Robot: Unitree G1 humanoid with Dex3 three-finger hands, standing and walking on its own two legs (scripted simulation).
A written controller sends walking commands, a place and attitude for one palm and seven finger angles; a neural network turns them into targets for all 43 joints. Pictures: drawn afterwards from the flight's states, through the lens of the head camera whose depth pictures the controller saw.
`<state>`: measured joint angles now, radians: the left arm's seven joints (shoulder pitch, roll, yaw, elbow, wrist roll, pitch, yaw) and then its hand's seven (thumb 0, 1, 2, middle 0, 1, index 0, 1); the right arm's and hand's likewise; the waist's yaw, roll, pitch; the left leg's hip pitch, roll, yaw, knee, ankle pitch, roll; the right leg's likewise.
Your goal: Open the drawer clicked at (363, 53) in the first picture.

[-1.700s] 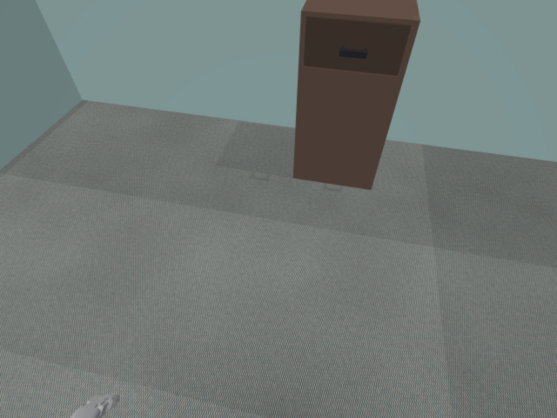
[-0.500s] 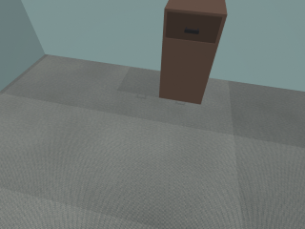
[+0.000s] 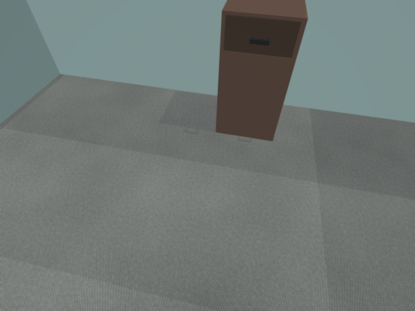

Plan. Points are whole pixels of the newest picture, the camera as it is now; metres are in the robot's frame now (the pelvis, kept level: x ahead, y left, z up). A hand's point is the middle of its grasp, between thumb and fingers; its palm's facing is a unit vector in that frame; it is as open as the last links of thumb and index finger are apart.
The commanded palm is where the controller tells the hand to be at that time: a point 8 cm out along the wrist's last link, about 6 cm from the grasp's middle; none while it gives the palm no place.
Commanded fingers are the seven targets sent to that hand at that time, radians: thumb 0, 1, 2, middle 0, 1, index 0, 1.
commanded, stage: walk to a spot facing it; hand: left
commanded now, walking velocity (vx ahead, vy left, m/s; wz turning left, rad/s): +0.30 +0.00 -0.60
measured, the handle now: (259, 39) +1.37 -0.18 -0.07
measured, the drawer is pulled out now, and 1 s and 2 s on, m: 0.00 0.00 0.00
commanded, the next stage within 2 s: turn to face it in 1.44 s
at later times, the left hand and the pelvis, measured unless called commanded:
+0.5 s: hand out of the picture +0.10 +0.12 -0.17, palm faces -0.16 -0.97 -0.20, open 7.4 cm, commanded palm none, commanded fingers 0.00 0.90 0.90 -0.20 -0.30 -0.20 -0.30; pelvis +0.10 -0.06 -0.01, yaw -14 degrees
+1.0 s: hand (171, 215) +0.41 +0.13 -0.19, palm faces -0.34 -0.92 -0.17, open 7.4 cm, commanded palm none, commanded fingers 0.00 0.90 0.90 -0.20 -0.30 -0.20 -0.30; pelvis +0.33 -0.04 -0.01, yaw -26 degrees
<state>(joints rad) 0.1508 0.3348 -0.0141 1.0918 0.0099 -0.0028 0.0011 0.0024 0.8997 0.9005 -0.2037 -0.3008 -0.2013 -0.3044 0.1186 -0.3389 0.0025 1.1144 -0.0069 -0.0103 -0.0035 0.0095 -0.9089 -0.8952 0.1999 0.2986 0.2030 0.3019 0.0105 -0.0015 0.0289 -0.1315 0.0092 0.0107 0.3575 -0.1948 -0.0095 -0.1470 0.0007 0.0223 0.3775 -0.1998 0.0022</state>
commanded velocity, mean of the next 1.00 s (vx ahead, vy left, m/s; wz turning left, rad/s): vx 0.34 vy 0.00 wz -0.44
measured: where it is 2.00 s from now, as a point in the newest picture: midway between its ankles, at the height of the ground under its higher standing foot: (256, 242)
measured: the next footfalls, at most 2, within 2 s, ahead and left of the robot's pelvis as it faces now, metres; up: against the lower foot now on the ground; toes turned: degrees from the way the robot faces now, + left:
left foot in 0.82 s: +0.43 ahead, +0.00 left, +0.00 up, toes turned -13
right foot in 1.48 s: +0.54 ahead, -0.30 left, +0.00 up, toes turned -49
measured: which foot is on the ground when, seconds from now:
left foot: down 0.00-0.30, up 0.32-0.80, down 0.82-1.00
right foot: down 0.00-0.82, up 0.84-1.00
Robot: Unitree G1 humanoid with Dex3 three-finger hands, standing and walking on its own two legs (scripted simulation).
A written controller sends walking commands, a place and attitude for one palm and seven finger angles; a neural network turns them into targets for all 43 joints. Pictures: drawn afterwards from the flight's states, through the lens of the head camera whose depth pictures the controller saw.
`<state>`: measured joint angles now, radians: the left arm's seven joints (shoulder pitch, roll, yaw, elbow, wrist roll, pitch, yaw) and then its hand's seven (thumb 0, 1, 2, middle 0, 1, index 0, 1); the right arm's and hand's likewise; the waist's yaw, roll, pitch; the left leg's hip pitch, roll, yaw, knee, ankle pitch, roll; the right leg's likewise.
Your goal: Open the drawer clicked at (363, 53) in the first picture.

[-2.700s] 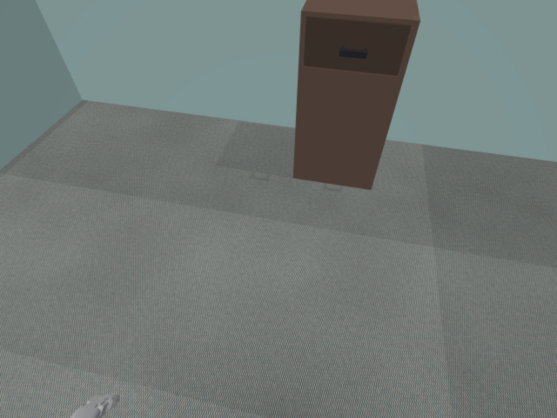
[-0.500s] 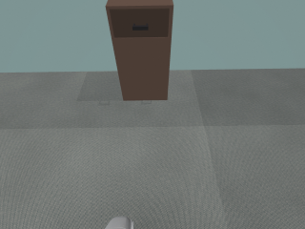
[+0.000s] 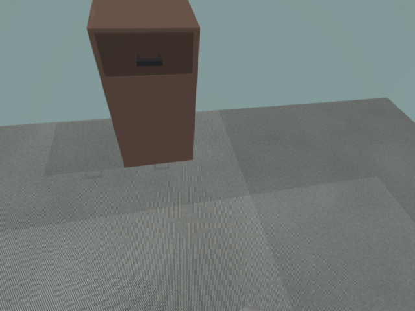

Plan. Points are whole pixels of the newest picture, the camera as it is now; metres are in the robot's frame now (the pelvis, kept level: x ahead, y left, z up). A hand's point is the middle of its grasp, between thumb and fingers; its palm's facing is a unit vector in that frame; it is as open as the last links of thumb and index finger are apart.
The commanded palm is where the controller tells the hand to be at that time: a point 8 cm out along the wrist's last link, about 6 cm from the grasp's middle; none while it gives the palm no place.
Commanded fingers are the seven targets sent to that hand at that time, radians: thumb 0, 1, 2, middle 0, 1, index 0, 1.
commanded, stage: walk to a spot facing it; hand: left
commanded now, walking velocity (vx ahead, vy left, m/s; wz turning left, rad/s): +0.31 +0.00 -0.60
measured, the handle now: (149, 59) +0.99 +0.32 -0.06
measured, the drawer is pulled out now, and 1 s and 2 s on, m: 0.00 0.00 0.00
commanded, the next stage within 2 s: turn to face it in 0.44 s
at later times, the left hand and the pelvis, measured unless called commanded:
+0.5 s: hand (186, 221) +0.37 +0.08 -0.18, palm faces -0.30 -0.94 -0.15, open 7.4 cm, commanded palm none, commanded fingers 0.00 0.90 0.90 -0.20 -0.30 -0.20 -0.30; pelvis +0.21 -0.05 -0.03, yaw -15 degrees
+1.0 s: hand (172, 207) +0.42 +0.13 -0.19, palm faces -0.09 -0.98 -0.17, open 7.4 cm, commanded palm none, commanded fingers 0.00 0.90 0.90 -0.20 -0.30 -0.20 -0.30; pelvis +0.33 -0.04 -0.01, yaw -9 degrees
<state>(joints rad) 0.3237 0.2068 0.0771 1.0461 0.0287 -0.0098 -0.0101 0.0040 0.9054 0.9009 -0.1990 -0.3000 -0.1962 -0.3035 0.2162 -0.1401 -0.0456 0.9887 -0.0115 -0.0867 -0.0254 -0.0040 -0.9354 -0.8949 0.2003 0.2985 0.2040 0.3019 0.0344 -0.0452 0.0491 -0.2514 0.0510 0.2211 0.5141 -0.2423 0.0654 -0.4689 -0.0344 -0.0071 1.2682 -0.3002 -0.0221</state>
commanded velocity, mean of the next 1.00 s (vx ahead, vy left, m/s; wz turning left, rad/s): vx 0.09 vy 0.00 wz -0.01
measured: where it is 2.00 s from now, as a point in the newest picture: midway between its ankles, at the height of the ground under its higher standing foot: (223, 308)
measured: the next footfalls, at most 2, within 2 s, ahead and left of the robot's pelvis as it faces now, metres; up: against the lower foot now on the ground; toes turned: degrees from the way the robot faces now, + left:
right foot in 0.48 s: +0.30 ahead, -0.14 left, +0.00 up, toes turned -23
left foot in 0.92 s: +0.42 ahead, +0.04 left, +0.00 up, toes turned -3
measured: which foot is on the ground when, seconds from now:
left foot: down 0.00-0.48, up 0.50-0.90, down 0.92-1.00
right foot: up 0.00-0.46, down 0.48-0.92, up 0.94-1.00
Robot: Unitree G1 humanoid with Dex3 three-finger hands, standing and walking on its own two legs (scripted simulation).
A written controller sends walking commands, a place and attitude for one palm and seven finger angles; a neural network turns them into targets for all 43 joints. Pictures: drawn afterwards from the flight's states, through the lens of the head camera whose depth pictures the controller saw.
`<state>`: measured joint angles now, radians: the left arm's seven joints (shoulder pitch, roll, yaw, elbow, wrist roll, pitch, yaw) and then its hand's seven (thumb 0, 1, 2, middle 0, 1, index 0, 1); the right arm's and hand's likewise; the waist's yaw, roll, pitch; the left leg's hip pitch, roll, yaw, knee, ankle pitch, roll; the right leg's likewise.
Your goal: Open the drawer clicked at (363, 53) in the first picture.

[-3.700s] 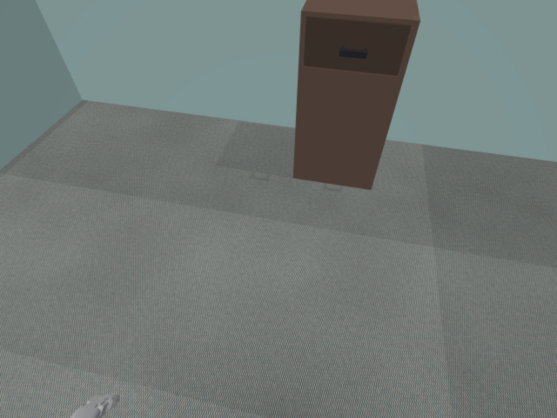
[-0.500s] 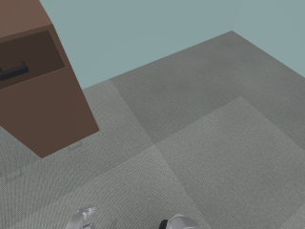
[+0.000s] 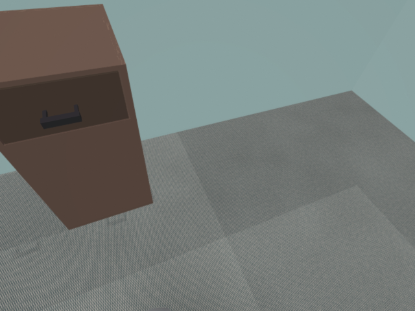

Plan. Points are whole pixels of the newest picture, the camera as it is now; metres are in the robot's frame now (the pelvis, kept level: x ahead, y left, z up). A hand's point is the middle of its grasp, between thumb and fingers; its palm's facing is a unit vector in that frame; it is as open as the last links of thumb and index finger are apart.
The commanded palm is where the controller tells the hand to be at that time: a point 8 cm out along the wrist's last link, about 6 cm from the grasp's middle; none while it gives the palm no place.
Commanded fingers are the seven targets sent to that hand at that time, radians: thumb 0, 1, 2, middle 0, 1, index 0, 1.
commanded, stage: turn to face it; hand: left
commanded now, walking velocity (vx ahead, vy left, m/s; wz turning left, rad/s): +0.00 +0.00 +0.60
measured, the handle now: (61, 115) +0.59 +0.46 -0.04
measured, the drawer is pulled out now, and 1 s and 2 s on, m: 0.00 0.00 0.00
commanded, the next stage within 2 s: take the last steps up to it in 0.62 s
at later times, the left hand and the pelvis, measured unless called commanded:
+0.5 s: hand out of the picture +0.05 +0.15 -0.12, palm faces +0.28 -0.91 -0.30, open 7.4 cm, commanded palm none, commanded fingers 0.00 0.90 0.90 -0.20 -0.30 -0.20 -0.30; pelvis +0.00 -0.07 +0.01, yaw +16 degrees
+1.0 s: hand out of the picture -0.17 +0.11 -0.17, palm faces +0.50 -0.84 -0.21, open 7.4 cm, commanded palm none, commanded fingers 0.00 0.90 0.90 -0.20 -0.30 -0.20 -0.30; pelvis -0.03 -0.04 +0.01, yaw +25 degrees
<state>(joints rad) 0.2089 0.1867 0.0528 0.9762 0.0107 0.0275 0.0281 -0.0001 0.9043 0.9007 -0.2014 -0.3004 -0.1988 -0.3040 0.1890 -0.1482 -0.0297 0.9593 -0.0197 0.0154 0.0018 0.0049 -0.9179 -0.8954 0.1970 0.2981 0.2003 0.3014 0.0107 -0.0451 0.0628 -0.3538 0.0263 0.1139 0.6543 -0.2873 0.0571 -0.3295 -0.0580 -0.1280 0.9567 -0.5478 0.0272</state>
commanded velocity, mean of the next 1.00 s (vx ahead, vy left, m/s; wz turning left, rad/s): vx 0.09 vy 0.01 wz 0.32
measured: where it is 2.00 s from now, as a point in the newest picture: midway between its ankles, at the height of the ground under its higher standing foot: (177, 310)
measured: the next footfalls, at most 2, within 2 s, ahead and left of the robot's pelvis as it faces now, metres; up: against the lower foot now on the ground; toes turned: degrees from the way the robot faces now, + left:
right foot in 0.40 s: +0.06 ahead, -0.16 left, +0.00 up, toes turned +10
left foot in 0.94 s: -0.06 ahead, +0.04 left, +0.00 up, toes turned +30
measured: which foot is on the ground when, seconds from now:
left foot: down 0.00-0.40, up 0.42-0.92, down 0.94-1.00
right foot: up 0.00-0.38, down 0.40-0.94, up 0.96-1.00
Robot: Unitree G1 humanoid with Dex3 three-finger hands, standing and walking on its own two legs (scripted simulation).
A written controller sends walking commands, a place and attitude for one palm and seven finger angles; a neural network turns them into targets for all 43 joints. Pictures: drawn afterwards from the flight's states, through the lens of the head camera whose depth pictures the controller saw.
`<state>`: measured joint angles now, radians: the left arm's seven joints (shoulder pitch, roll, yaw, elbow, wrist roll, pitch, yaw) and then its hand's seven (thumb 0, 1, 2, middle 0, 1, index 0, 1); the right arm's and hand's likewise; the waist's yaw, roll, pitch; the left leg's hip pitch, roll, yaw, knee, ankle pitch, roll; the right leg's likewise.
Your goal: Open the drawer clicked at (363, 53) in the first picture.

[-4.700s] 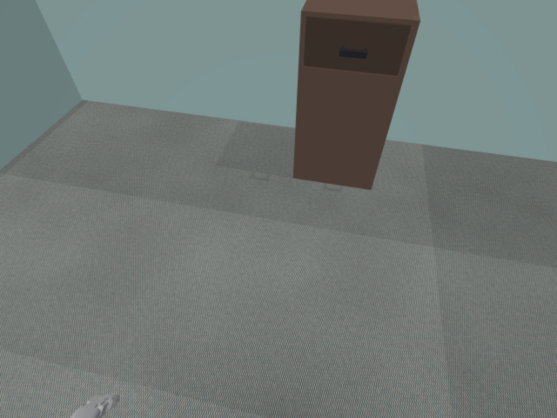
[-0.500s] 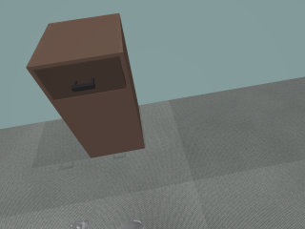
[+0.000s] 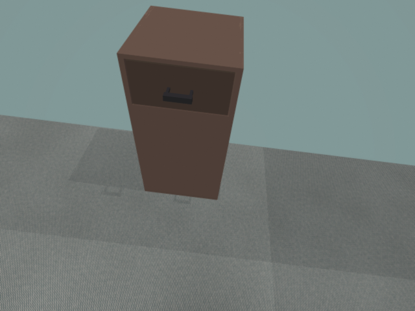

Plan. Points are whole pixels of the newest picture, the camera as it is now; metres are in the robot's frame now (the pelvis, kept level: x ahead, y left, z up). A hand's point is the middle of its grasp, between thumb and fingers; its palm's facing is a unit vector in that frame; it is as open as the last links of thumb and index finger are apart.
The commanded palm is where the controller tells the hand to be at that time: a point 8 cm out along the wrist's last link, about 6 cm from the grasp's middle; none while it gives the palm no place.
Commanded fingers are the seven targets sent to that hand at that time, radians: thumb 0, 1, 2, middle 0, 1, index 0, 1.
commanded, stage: take the last steps up to it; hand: left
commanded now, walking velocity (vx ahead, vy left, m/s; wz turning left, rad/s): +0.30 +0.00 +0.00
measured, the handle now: (178, 94) +0.78 +0.20 -0.06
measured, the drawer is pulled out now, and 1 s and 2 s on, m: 0.00 0.00 0.00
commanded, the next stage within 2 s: come to a stop and stand still in 0.62 s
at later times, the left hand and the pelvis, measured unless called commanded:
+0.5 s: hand (156, 247) +0.29 +0.16 -0.17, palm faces -0.06 -0.98 -0.17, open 7.4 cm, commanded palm none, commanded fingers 0.00 0.90 0.90 -0.20 -0.30 -0.20 -0.30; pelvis +0.16 -0.01 -0.02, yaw +0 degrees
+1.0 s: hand (145, 248) +0.28 +0.19 -0.18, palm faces +0.05 -0.98 -0.17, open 7.3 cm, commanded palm none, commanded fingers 0.00 0.90 0.90 -0.20 -0.30 -0.20 -0.30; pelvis +0.29 +0.01 +0.00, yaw -2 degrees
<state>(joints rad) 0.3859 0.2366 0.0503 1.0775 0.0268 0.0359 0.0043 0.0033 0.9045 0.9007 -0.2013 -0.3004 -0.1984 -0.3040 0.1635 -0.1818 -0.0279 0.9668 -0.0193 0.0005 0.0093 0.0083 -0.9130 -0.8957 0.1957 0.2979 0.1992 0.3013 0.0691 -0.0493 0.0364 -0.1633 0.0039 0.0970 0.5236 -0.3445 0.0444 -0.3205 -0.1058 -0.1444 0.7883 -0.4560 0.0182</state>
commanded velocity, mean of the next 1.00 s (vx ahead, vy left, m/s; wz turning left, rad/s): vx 0.08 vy -0.04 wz -0.01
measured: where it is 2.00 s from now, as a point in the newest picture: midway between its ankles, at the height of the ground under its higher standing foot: outside the picture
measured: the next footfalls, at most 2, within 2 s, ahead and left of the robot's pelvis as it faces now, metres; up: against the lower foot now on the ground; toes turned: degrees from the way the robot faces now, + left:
right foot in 0.48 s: +0.28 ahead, -0.12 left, +0.00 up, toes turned -8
left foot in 0.86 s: +0.39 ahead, +0.13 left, +0.00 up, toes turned +6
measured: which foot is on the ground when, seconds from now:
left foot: down 0.00-0.48, up 0.50-0.84, down 0.86-1.00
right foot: up 0.00-0.46, down 0.48-0.90, up 0.92-1.00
